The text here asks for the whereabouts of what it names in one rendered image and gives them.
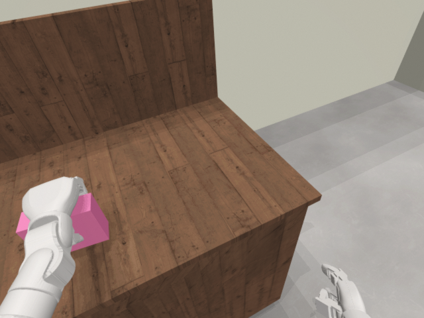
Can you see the left robot hand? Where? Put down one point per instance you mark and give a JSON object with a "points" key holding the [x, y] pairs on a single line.
{"points": [[56, 195]]}

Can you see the robot left forearm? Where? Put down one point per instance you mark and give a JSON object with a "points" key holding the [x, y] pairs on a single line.
{"points": [[48, 266]]}

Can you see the right robot hand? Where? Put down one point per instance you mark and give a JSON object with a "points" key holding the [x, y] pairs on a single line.
{"points": [[332, 303]]}

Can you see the table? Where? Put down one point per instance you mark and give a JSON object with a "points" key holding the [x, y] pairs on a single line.
{"points": [[204, 216]]}

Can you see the sponge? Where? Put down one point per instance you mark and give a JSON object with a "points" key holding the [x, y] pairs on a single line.
{"points": [[87, 219]]}

